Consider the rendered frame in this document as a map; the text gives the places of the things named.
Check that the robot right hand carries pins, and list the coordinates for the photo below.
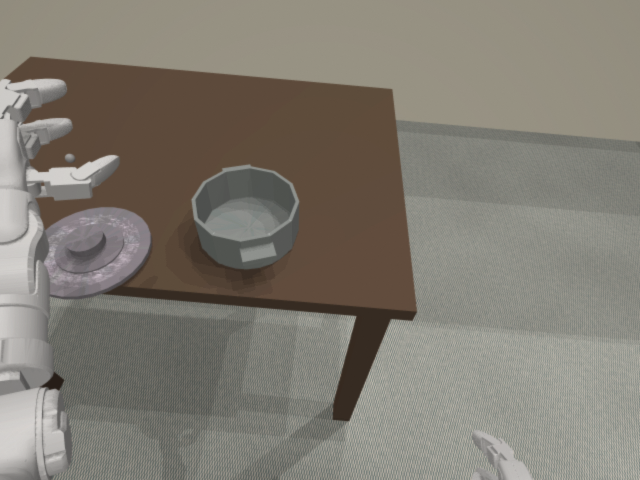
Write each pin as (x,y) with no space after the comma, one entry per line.
(501,457)

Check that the pot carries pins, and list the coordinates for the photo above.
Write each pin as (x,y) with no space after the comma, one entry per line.
(246,217)

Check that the table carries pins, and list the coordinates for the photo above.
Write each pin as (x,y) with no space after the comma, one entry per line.
(174,129)

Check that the robot left hand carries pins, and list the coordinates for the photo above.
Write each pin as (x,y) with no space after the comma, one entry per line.
(21,142)

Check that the lid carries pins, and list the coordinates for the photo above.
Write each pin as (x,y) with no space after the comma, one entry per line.
(128,244)

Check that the left robot forearm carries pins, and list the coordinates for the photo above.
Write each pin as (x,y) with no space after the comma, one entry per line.
(26,358)

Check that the left robot upper arm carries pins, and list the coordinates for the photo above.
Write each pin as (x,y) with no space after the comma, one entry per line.
(35,435)

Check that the knob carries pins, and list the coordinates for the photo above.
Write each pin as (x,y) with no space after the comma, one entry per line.
(85,241)

